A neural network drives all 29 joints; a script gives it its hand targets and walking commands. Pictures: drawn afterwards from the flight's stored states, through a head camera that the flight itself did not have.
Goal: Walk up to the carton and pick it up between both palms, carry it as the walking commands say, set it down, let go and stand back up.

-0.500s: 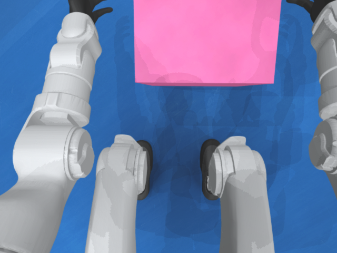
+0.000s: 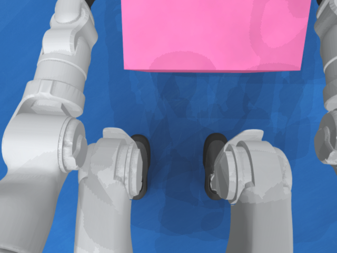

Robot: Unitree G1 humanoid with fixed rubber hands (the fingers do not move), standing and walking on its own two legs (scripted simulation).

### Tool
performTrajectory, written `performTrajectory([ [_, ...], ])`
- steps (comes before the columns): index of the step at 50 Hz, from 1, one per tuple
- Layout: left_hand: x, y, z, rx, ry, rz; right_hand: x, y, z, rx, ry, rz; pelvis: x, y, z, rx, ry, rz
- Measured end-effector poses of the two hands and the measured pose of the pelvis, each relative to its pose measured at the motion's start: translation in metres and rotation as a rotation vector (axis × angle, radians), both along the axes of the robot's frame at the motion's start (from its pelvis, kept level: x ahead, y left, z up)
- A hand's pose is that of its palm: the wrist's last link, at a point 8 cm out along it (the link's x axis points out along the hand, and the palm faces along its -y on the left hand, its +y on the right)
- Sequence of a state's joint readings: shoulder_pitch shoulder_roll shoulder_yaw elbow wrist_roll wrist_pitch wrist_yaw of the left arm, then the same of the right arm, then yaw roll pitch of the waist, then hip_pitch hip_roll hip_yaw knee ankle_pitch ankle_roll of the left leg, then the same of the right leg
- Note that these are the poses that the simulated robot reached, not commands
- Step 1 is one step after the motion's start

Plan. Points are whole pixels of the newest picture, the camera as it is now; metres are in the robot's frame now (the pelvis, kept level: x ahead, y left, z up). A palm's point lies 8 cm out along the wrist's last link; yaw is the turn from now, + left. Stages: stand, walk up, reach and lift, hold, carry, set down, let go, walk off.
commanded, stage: reach and lift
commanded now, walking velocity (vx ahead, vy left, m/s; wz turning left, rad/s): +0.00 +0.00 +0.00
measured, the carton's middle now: out of the picture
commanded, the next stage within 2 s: none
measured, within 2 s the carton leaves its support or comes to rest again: leaves its support in 1.40 s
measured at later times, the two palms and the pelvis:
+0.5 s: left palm out of the picture +0.55 +0.13 -0.15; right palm out of the picture +0.55 -0.24 -0.15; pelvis -0.01 +0.00 +0.01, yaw +0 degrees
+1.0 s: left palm out of the picture +0.55 +0.11 -0.15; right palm out of the picture +0.55 -0.24 -0.14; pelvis +0.00 +0.00 +0.00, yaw +0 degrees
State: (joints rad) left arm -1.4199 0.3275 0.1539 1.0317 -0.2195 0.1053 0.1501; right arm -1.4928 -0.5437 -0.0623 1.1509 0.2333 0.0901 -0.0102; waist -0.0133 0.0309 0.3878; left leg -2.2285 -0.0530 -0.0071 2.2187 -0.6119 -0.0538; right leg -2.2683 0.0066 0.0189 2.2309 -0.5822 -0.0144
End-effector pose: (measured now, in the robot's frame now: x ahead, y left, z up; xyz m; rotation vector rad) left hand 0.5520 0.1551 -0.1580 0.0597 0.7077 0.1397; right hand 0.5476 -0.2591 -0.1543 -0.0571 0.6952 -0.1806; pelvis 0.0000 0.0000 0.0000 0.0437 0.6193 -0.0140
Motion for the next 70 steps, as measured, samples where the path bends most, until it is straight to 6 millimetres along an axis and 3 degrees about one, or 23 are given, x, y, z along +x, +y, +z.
performTrajectory([
  [15, -0.001, -0.010, 0.006, -0.013, 0.011, -0.016, 0.000, 0.010, 0.005, 0.015, 0.012, 0.005, -0.003, 0.001, 0.005, 0.002, 0.014, 0.000],
  [30, -0.001, -0.041, 0.003, -0.035, 0.008, -0.047, 0.001, 0.016, 0.004, 0.010, 0.012, 0.011, -0.006, 0.000, 0.010, 0.006, 0.010, -0.011],
  [41, 0.000, -0.041, 0.004, -0.036, 0.012, -0.039, 0.003, 0.016, 0.006, -0.003, 0.021, 0.025, -0.007, -0.002, 0.012, 0.011, 0.005, -0.015],
  [56, -0.001, -0.038, 0.004, -0.074, 0.021, -0.034, 0.004, 0.022, 0.007, 0.019, 0.046, 0.047, -0.002, -0.002, -0.002, 0.002, 0.016, -0.003],
  [70, -0.005, -0.032, 0.010, -0.059, 0.031, -0.026, 0.004, 0.029, 0.012, 0.008, 0.052, 0.057, 0.001, 0.001, 0.002, 0.001, 0.045, 0.002],
])
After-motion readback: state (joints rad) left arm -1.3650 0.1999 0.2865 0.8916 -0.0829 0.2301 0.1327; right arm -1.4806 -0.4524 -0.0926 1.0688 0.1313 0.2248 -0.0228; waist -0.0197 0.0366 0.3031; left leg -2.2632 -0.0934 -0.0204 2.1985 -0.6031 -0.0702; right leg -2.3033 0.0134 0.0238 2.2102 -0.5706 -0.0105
